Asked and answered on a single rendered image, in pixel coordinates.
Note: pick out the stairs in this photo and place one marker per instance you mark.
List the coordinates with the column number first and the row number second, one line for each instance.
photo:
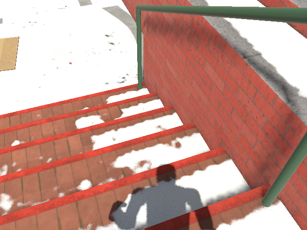
column 113, row 160

